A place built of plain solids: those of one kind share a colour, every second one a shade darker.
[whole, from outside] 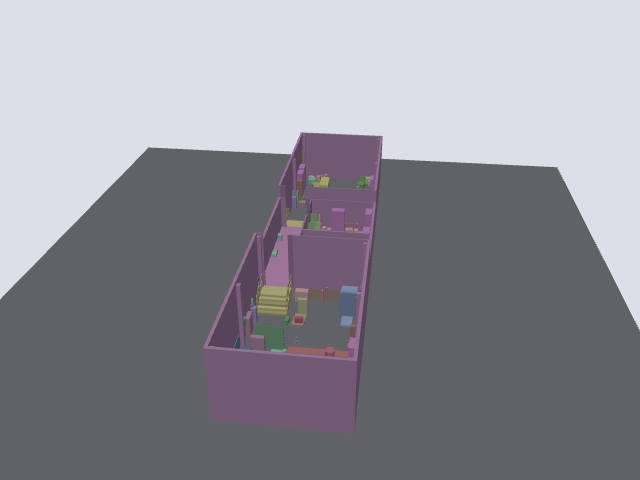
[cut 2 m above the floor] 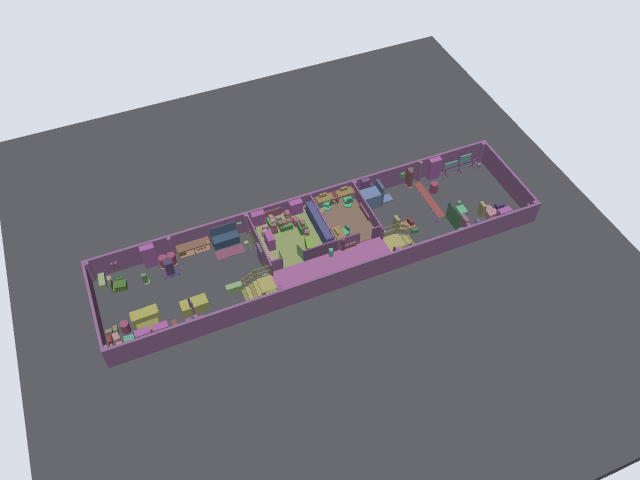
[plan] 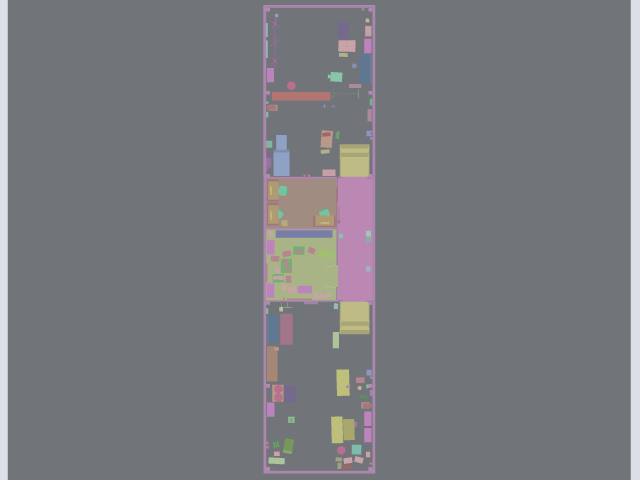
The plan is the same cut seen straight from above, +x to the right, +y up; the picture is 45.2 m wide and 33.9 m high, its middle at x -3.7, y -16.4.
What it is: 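A firm's repair and maintenance workshop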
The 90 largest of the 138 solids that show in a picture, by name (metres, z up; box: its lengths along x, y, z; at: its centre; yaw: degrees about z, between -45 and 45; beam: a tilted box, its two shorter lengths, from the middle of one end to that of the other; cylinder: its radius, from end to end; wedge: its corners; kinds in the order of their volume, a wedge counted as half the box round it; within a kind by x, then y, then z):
{
 "wall_1": {"box": [0.2, 12.2, 4.65], "at": [-7.6, -26.8, 2.27]},
 "wall_2": {"box": [0.2, 5.1, 3.6], "at": [-7.6, -18.15, 1.75]},
 "wall_3": {"box": [0.2, 3.6, 3.6], "at": [-7.6, -13.8, 1.75]},
 "wall_4": {"box": [0.2, 12.2, 5.15], "at": [-7.6, -5.9, 2.52]},
 "wall_5": {"box": [5.0, 0.06, 3.6], "at": [-5.0, -20.67, 1.75]},
 "wall_6": {"box": [5.0, 0.06, 3.6], "at": [-5.0, -15.63, 1.75]},
 "wall_7": {"box": [5.0, 0.06, 3.6], "at": [-5.0, -15.57, 1.75]},
 "wall_8": {"box": [5.0, 0.06, 3.6], "at": [-5.0, -12.03, 1.75]},
 "wall_9": {"box": [5.06, 0.06, 4.65], "at": [-4.97, -20.73, 2.27]},
 "wall_10": {"box": [5.06, 0.06, 5.15], "at": [-4.97, -11.97, 2.52]},
 "wall_11": {"box": [7.9, 0.2, 4.65], "at": [-3.75, -32.8, 2.27]},
 "wall_12": {"box": [7.9, 0.2, 5.15], "at": [-3.75, 0.1, 2.52]},
 "wall_13": {"box": [0.06, 2.5, 3.6], "at": [-2.53, -16.85, 1.75]},
 "wall_14": {"box": [0.06, 0.91, 3.6], "at": [-2.47, -20.25, 1.75]},
 "wall_15": {"box": [0.06, 2.56, 3.6], "at": [-2.47, -16.82, 1.75]},
 "wall_16": {"box": [0.06, 1.96, 3.6], "at": [-2.47, -14.68, 1.75]},
 "wall_17": {"box": [0.06, 0.7, 3.6], "at": [-2.47, -12.35, 1.75]},
 "wall_18": {"box": [0.2, 12.2, 4.65], "at": [0.1, -26.8, 2.27]},
 "wall_19": {"box": [0.2, 8.7, 3.6], "at": [0.1, -16.35, 1.75]},
 "wall_20": {"box": [0.2, 12.2, 5.15], "at": [0.1, -5.9, 2.52]},
 "raised_floor_stores_1": {"box": [5.13, 5.23, 0.9], "at": [-5.0, -18.15, 0.4]},
 "raised_floor_corridor_1": {"box": [2.63, 8.83, 0.9], "at": [-1.25, -16.35, 0.4]},
 "raised_floor_office_1": {"box": [5.13, 3.73, 0.9], "at": [-5.0, -13.8, 0.4]},
 "shelving_bay_1": {"box": [0.5, 1.01, 2.24], "at": [-7.2, -4.75, 1.07]},
 "shelving_bay_2": {"box": [0.51, 1.01, 2.27], "at": [-7.19, -19.98, 1.94]},
 "shelving_bay_3": {"box": [0.53, 1.01, 2.31], "at": [-7.18, -28.38, 1.1]},
 "shelving_bay_4": {"box": [0.54, 1.01, 2.27], "at": [-7.18, -16.93, 1.93]},
 "shelving_bay_5": {"box": [1.01, 0.54, 2.32], "at": [-4.78, -19.9, 1.96]},
 "shelving_bay_6": {"box": [0.53, 1.01, 2.31], "at": [-0.32, -30.18, 1.1]},
 "shelving_bay_7": {"box": [0.53, 1.01, 2.21], "at": [-0.32, -29.02, 1.05]},
 "shelving_bay_8": {"box": [0.53, 1.01, 2.3], "at": [-0.32, -2.7, 1.1]},
 "door_landing_1": {"box": [2.1, 0.32, 0.22], "at": [-1.25, -22.9, 0.06]},
 "door_landing_2": {"box": [2.1, 0.32, 0.39], "at": [-1.25, -22.6, 0.14]},
 "door_landing_3": {"box": [2.1, 0.32, 0.56], "at": [-1.25, -22.3, 0.23]},
 "door_landing_4": {"box": [2.1, 0.32, 0.73], "at": [-1.25, -22.0, 0.32]},
 "door_landing_5": {"box": [2.1, 1.1, 0.9], "at": [-1.25, -21.31, 0.4]},
 "door_landing_6": {"box": [2.1, 1.1, 0.9], "at": [-1.25, -11.39, 0.4]},
 "door_landing_7": {"box": [2.1, 0.32, 0.73], "at": [-1.25, -10.7, 0.32]},
 "door_landing_8": {"box": [2.1, 0.32, 0.56], "at": [-1.25, -10.4, 0.23]},
 "door_landing_9": {"box": [2.1, 0.32, 0.39], "at": [-1.25, -10.1, 0.14]},
 "door_landing_10": {"box": [2.1, 0.32, 0.22], "at": [-1.25, -9.8, 0.06]},
 "shelving_run_1": {"box": [4.01, 0.53, 2.33], "at": [-4.83, -15.98, 1.97]},
 "gearbox_1": {"box": [0.81, 1.88, 1.03], "at": [-2.49, -29.81, 0.46], "yaw": 1.6},
 "gearbox_2": {"box": [0.9, 1.86, 0.95], "at": [-2.07, -26.48, 0.42], "yaw": 1.5},
 "gearbox_3": {"box": [0.8, 1.49, 0.58], "at": [-1.66, -29.79, 0.24], "yaw": 1.6},
 "forklift_1": {"box": [1.12, 1.67, 1.4], "at": [-6.42, -11.05, 0.65]},
 "forklift_2": {"box": [1.12, 0.2, 2.09], "at": [-6.42, -10.12, 0.99]},
 "forklift_3": {"box": [0.75, 1.04, 0.18], "at": [-6.42, -9.5, 0.04]},
 "steel_column_1": {"box": [0.26, 0.26, 4.45], "at": [-7.36, -32.56, 2.17]},
 "steel_column_2": {"box": [0.26, 0.26, 4.45], "at": [-7.36, -26.7, 2.17]},
 "steel_column_3": {"box": [0.26, 0.26, 4.45], "at": [-7.36, -20.84, 2.17]},
 "steel_column_4": {"box": [0.26, 0.26, 4.95], "at": [-7.36, -11.86, 2.42]},
 "steel_column_5": {"box": [0.26, 0.26, 4.95], "at": [-7.36, -6.0, 2.42]},
 "steel_column_6": {"box": [0.26, 0.26, 4.95], "at": [-7.36, -0.14, 2.42]},
 "steel_column_7": {"box": [0.26, 0.26, 4.45], "at": [-0.14, -32.56, 2.17]},
 "steel_column_8": {"box": [0.26, 0.26, 4.45], "at": [-0.14, -26.7, 2.17]},
 "steel_column_9": {"box": [0.26, 0.26, 4.95], "at": [-0.14, -11.86, 2.42]},
 "steel_column_10": {"box": [0.26, 0.26, 4.95], "at": [-0.14, -6.0, 2.42]},
 "workbench_1": {"box": [0.8, 2.0, 0.79], "at": [-7.01, -22.7, 0.34]},
 "workbench_2": {"box": [0.8, 2.0, 0.79], "at": [-0.49, -4.3, 0.34]},
 "crate_1": {"box": [0.8, 0.6, 0.65], "at": [-6.65, -19.1, 1.12], "yaw": 2.9},
 "crate_2": {"box": [0.8, 1.0, 0.5], "at": [-6.08, -18.23, 1.05], "yaw": -0.3},
 "crate_3": {"box": [0.8, 0.6, 0.8], "at": [-5.2, -17.15, 1.2], "yaw": -1.0},
 "drum_1": {"cylinder": 0.3, "from": [-6.64, -26.93, 0.14], "to": [-6.64, -26.93, 1.02]},
 "drum_2": {"cylinder": 0.3, "from": [-6.63, -27.52, 0.14], "to": [-6.63, -27.52, 1.02]},
 "drum_3": {"cylinder": 0.3, "from": [-5.72, -5.5, 0.0], "to": [-5.72, -5.5, 0.88]},
 "drum_4": {"cylinder": 0.3, "from": [-2.2, -31.25, 0.0], "to": [-2.2, -31.25, 0.88]},
 "gas_bottles_1": {"box": [0.87, 0.3, 1.5], "at": [-1.23, -5.53, 0.7]},
 "gas_bottles_2": {"box": [0.3, 0.87, 1.5], "at": [-0.2, -7.59, 0.7]},
 "pillar_drill_1": {"box": [0.61, 0.31, 1.75], "at": [-7.14, -7.04, 0.82]},
 "pillar_drill_2": {"box": [0.61, 0.31, 1.75], "at": [-0.35, -28.11, 0.82]},
 "pump_set_1": {"box": [1.15, 0.44, 0.63], "at": [-6.77, -32.0, 0.27], "yaw": -3.3},
 "pump_set_2": {"box": [0.44, 1.15, 0.63], "at": [-2.58, -23.47, 0.27], "yaw": -0.8},
 "picking_trolley_1": {"box": [1.14, 0.5, 1.05], "at": [-3.25, -17.4, 1.32], "yaw": -11.5},
 "boiler_1": {"box": [0.35, 0.68, 1.99], "at": [-7.32, -10.95, 0.94]},
 "welder_set_1": {"box": [0.83, 0.66, 0.85], "at": [-2.54, -4.89, 0.37], "yaw": -3.8},
 "valve_body_1": {"box": [0.59, 0.6, 1.26], "at": [-5.83, -27.27, 0.77], "yaw": 0.2},
 "sack_truck_1": {"box": [0.62, 0.27, 1.26], "at": [-3.34, -10.16, 0.58], "yaw": 5.3},
 "sack_truck_2": {"box": [0.62, 0.27, 1.26], "at": [-2.05, -3.33, 0.58], "yaw": -1.3},
 "roll_cab_1": {"box": [0.93, 0.46, 0.92], "at": [-3.06, -11.65, 0.41]},
 "pallet_1": {"box": [0.8, 1.2, 0.19], "at": [-6.67, -27.23, 0.05], "yaw": 0.2},
 "pallet_2": {"box": [0.8, 1.2, 0.19], "at": [-3.23, -9.28, 0.05], "yaw": -4.4},
 "bench_grinder_1": {"box": [0.36, 0.4, 1.19], "at": [-0.23, -25.77, 0.55]},
 "bench_grinder_2": {"box": [0.36, 0.4, 1.19], "at": [-0.23, -8.88, 0.55]},
 "wall_slings_1": {"box": [1.0, 0.18, 1.65], "at": [-4.34, -20.85, 0.78]},
 "broken_chair_1": {"box": [0.68, 0.68, 0.57], "at": [-1.12, -31.2, 0.23], "yaw": -1.7},
 "fitters_bench_1": {"box": [0.75, 2.5, 0.1], "at": [-7.08, -25.15, 0.84]},
 "wash_basin_1": {"box": [0.42, 0.5, 0.87], "at": [-7.29, -9.64, 0.39]},
 "trench_plates_1": {"box": [4.15, 0.6, 0.07], "at": [-5.03, -6.25, -0.01]},
 "parts_trolley_1": {"box": [0.65, 0.84, 0.28], "at": [-5.91, -30.87, 0.36], "yaw": -10.4}
}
